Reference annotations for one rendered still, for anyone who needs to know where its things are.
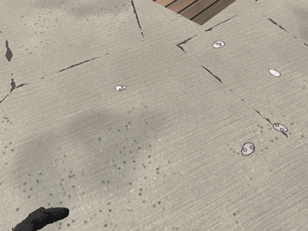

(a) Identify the robot left hand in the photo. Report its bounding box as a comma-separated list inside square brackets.
[12, 207, 69, 231]

